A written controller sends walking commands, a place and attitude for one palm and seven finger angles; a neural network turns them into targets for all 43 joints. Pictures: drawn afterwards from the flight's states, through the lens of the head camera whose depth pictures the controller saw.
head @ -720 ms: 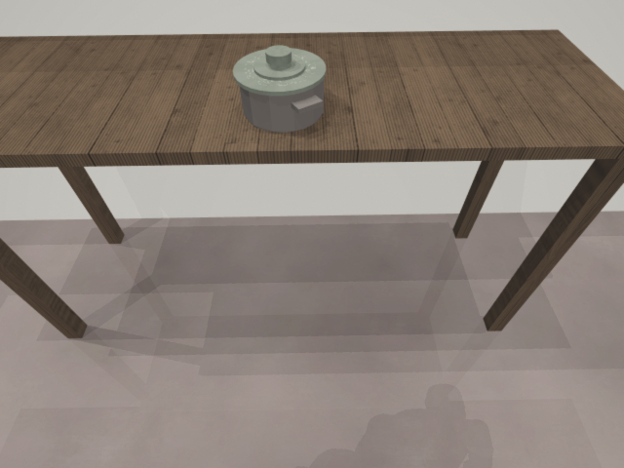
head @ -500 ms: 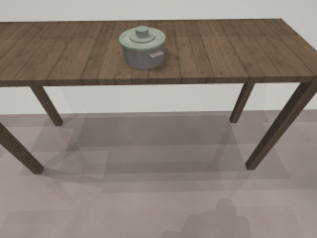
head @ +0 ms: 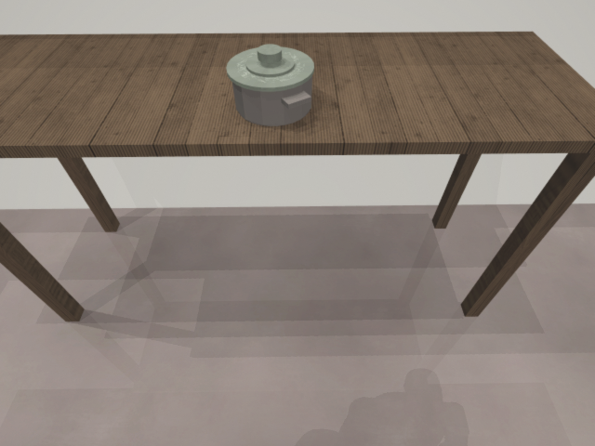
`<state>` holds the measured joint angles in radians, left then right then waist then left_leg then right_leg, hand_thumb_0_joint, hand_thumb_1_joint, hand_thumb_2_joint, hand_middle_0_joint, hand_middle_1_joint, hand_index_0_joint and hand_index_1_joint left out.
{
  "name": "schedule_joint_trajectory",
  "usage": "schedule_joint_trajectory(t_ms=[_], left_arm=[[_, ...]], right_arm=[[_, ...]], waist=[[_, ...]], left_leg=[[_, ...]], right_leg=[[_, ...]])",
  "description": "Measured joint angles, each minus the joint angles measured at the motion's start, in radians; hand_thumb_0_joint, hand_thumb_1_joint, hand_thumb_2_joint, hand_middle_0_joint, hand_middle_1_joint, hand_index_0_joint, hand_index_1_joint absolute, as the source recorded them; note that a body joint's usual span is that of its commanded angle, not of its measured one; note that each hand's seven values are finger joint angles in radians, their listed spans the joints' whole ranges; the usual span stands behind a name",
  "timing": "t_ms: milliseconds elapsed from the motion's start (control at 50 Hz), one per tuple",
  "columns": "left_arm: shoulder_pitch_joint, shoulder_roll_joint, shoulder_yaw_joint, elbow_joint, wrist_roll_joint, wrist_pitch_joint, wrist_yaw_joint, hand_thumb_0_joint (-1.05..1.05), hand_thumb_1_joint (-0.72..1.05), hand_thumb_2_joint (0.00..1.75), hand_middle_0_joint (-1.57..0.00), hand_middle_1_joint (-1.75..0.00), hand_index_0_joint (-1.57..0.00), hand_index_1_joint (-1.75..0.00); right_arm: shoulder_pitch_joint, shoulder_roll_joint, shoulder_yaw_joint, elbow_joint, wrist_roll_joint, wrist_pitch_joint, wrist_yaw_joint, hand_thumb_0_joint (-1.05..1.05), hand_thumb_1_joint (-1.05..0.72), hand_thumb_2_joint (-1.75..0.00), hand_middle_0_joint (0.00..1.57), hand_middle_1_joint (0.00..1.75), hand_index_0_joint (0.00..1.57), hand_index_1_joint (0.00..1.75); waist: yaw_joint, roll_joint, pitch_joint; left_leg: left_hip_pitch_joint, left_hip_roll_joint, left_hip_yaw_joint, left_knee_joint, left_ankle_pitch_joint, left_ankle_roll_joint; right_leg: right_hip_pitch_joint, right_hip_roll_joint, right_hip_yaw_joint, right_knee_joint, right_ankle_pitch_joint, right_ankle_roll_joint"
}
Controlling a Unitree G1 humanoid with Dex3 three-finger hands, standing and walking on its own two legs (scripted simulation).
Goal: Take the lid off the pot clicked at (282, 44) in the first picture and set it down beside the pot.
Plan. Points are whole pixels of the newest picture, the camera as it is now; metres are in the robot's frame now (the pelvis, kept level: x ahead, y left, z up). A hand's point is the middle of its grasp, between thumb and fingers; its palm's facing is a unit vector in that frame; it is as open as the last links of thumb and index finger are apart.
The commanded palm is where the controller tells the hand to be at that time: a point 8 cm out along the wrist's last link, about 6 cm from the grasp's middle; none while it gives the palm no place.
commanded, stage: take the last steps up to it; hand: left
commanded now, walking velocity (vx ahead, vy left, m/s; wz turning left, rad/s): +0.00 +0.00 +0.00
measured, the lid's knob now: (269, 53) +0.78 +0.10 +0.16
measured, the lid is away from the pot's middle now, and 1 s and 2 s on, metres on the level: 0.00 0.00 0.00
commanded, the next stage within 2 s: come to a stop and stand still in 0.80 s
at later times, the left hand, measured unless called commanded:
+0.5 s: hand out of the picture +0.13 +0.18 -0.17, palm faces -0.03 -0.98 -0.19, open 7.4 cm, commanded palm none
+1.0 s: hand (248, 372) +0.27 +0.11 -0.18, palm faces +0.11 -0.97 -0.21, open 7.3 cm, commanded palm none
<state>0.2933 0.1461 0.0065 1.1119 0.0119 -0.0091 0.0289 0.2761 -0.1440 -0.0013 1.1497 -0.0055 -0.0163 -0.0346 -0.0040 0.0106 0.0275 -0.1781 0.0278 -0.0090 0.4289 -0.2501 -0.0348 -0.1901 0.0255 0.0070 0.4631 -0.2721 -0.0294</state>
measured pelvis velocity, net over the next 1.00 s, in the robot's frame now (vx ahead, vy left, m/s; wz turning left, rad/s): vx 0.28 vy -0.08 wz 0.02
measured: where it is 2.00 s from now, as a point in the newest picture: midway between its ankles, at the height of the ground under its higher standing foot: outside the picture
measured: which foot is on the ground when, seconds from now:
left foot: down 0.00-0.62, up 0.64-1.00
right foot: down 0.00-0.30, up 0.32-0.60, down 0.62-1.00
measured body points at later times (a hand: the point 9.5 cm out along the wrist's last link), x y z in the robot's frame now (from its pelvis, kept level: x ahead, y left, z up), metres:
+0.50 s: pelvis +0.09 -0.01 -0.01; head +0.15 -0.02 +0.44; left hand +0.13 +0.23 -0.16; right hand -0.02 -0.21 -0.15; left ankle -0.01 +0.14 -0.74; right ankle +0.11 -0.12 -0.68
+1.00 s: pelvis +0.28 -0.08 -0.01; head +0.31 -0.07 +0.44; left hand +0.27 +0.16 -0.16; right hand +0.41 -0.30 -0.15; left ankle +0.37 +0.03 -0.73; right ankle +0.24 -0.16 -0.74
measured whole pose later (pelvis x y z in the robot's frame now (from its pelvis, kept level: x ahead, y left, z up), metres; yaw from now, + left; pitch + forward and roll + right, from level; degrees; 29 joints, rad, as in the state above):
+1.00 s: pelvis +0.28 -0.08 -0.01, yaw +1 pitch +0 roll -1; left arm 0.32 0.17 0.04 1.05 0.02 -0.04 0.02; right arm 0.10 -0.17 -0.03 0.99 -0.01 -0.04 -0.01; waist 0.04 0.01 0.05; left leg -0.43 0.05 0.08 0.64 -0.20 -0.02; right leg -0.13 0.02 -0.15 0.46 -0.33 -0.05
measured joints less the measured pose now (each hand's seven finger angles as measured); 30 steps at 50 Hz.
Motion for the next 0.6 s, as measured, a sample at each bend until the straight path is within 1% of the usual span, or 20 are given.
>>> schedule_joint_trajectory(t_ms=[120, 220, 260, 280, 300, 320, 340, 360, 400, 420, 460, 500, 540, 580, 600], left_arm=[[0.009, -0.004, 0.005, -0.003, 0.004, 0.004, -0.005, 0.00, 0.90, 0.90, -0.20, -0.30, -0.20, -0.29], [0.049, 0.003, 0.024, -0.014, 0.009, 0.014, -0.023, 0.00, 0.90, 0.90, -0.20, -0.30, -0.20, -0.29], [0.068, 0.005, 0.032, -0.016, 0.009, 0.013, -0.027, 0.00, 0.90, 0.90, -0.20, -0.30, -0.20, -0.29], [0.077, 0.007, 0.035, -0.015, 0.008, 0.012, -0.029, 0.00, 0.90, 0.90, -0.20, -0.30, -0.20, -0.29], [0.085, 0.010, 0.038, -0.014, 0.008, 0.013, -0.032, 0.00, 0.90, 0.90, -0.20, -0.30, -0.20, -0.29], [0.094, 0.012, 0.041, -0.011, 0.008, 0.015, -0.034, 0.00, 0.90, 0.90, -0.20, -0.30, -0.20, -0.29], [0.098, 0.014, 0.043, -0.007, 0.010, 0.019, -0.036, 0.00, 0.90, 0.90, -0.20, -0.30, -0.20, -0.29], [0.095, 0.015, 0.045, -0.003, 0.014, 0.024, -0.038, 0.00, 0.90, 0.90, -0.20, -0.30, -0.20, -0.29], [0.072, 0.020, 0.050, -0.005, 0.018, 0.027, -0.045, 0.00, 0.90, 0.90, -0.20, -0.30, -0.20, -0.29], [0.053, 0.025, 0.053, -0.013, 0.017, 0.025, -0.049, 0.00, 0.90, 0.90, -0.19, -0.30, -0.20, -0.29], [0.004, 0.035, 0.058, -0.041, 0.012, 0.017, -0.056, 0.00, 0.90, 0.90, -0.19, -0.30, -0.20, -0.29], [-0.051, 0.040, 0.061, -0.075, 0.006, 0.008, -0.063, 0.01, 0.91, 0.90, -0.19, -0.30, -0.20, -0.29], [-0.105, 0.042, 0.063, -0.111, 0.000, -0.001, -0.069, 0.01, 0.91, 0.90, -0.19, -0.30, -0.20, -0.29], [-0.149, 0.041, 0.062, -0.141, -0.002, -0.014, -0.073, 0.00, 0.91, 0.90, -0.19, -0.30, -0.20, -0.29], [-0.162, 0.043, 0.060, -0.155, -0.001, -0.026, -0.073, 0.00, 0.91, 0.90, -0.19, -0.30, -0.20, -0.29]], right_arm=[[0.006, 0.001, -0.003, -0.003, -0.005, 0.002, 0.003, 0.00, -0.91, -0.90, 0.20, 0.30, 0.20, 0.30], [0.046, 0.001, -0.015, -0.011, -0.017, 0.008, 0.014, 0.00, -0.91, -0.90, 0.20, 0.30, 0.20, 0.30], [0.065, 0.000, -0.019, -0.016, -0.018, 0.004, 0.014, 0.00, -0.91, -0.90, 0.20, 0.30, 0.20, 0.30], [0.073, 0.000, -0.021, -0.018, -0.019, -0.001, 0.014, 0.00, -0.91, -0.90, 0.20, 0.30, 0.20, 0.30], [0.081, 0.001, -0.022, -0.020, -0.019, -0.007, 0.013, 0.00, -0.91, -0.90, 0.20, 0.30, 0.20, 0.30], [0.089, 0.003, -0.024, -0.024, -0.021, -0.016, 0.012, 0.00, -0.91, -0.90, 0.20, 0.30, 0.20, 0.30], [0.099, 0.005, -0.027, -0.030, -0.025, -0.027, 0.011, 0.00, -0.91, -0.90, 0.20, 0.30, 0.20, 0.30], [0.111, 0.006, -0.029, -0.036, -0.027, -0.038, 0.008, 0.00, -0.91, -0.90, 0.20, 0.30, 0.20, 0.30], [0.137, 0.012, -0.027, -0.042, -0.027, -0.059, 0.001, 0.00, -0.91, -0.90, 0.20, 0.30, 0.20, 0.30], [0.151, 0.017, -0.024, -0.040, -0.026, -0.066, -0.002, 0.00, -0.91, -0.90, 0.20, 0.30, 0.20, 0.30], [0.176, 0.026, -0.017, -0.030, -0.026, -0.074, -0.006, 0.00, -0.91, -0.90, 0.20, 0.30, 0.20, 0.30], [0.197, 0.029, -0.013, -0.015, -0.025, -0.073, -0.006, 0.00, -0.91, -0.90, 0.20, 0.30, 0.20, 0.30], [0.210, 0.028, -0.012, 0.000, -0.024, -0.066, -0.003, 0.00, -0.91, -0.90, 0.20, 0.30, 0.20, 0.30], [0.217, 0.021, -0.014, 0.017, -0.020, -0.057, 0.002, 0.00, -0.91, -0.90, 0.20, 0.30, 0.20, 0.30], [0.223, 0.018, -0.017, 0.024, -0.018, -0.053, 0.005, 0.00, -0.91, -0.90, 0.20, 0.30, 0.20, 0.30]], waist=[[0.002, 0.002, -0.001], [0.004, -0.007, -0.024], [0.004, -0.012, -0.029], [0.004, -0.017, -0.029], [0.003, -0.027, -0.029], [0.000, -0.039, -0.031], [-0.005, -0.045, -0.033], [-0.013, -0.047, -0.032], [-0.033, -0.045, -0.022], [-0.041, -0.044, -0.014], [-0.049, -0.036, 0.007], [-0.053, -0.021, 0.027], [-0.054, -0.004, 0.045], [-0.054, 0.014, 0.057], [-0.051, 0.018, 0.058]], left_leg=[[-0.008, 0.000, 0.000, 0.020, -0.014, 0.005], [-0.036, 0.000, -0.001, 0.114, -0.119, 0.034], [-0.043, 0.003, 0.003, 0.145, -0.139, 0.045], [-0.040, 0.002, 0.006, 0.149, -0.129, 0.044], [-0.035, -0.002, 0.012, 0.153, -0.130, 0.033], [-0.029, -0.009, 0.023, 0.154, -0.142, 0.022], [-0.021, -0.011, 0.033, 0.150, -0.154, 0.019], [-0.009, -0.012, 0.041, 0.136, -0.160, 0.021], [0.028, -0.013, 0.046, 0.080, -0.146, 0.021], [0.048, -0.012, 0.044, 0.045, -0.135, 0.021], [0.092, -0.005, 0.037, -0.026, -0.113, 0.013], [0.134, 0.006, 0.030, -0.083, -0.101, 0.000], [0.170, 0.022, 0.026, -0.116, -0.107, -0.018], [0.196, 0.043, 0.025, -0.103, -0.140, -0.034], [0.197, 0.052, 0.023, -0.060, -0.174, -0.036]], right_leg=[[-0.005, 0.000, 0.000, 0.014, -0.010, 0.000], [-0.016, 0.001, -0.004, 0.070, -0.068, -0.009], [-0.019, 0.002, -0.005, 0.094, -0.093, -0.010], [-0.020, 0.000, -0.003, 0.109, -0.107, -0.009], [-0.024, -0.006, 0.003, 0.130, -0.126, -0.009], [-0.038, -0.012, 0.010, 0.165, -0.150, -0.020], [-0.068, -0.017, 0.006, 0.234, -0.174, -0.025], [-0.109, -0.019, -0.003, 0.328, -0.191, -0.026], [-0.200, -0.031, -0.022, 0.495, -0.185, -0.023], [-0.244, -0.041, -0.030, 0.549, -0.176, -0.020], [-0.320, -0.062, -0.040, 0.595, -0.155, -0.015], [-0.375, -0.085, -0.047, 0.556, -0.124, -0.012], [-0.393, -0.102, -0.059, 0.440, -0.076, -0.011], [-0.367, -0.101, -0.075, 0.300, -0.012, -0.016], [-0.336, -0.096, -0.082, 0.229, 0.026, -0.019]])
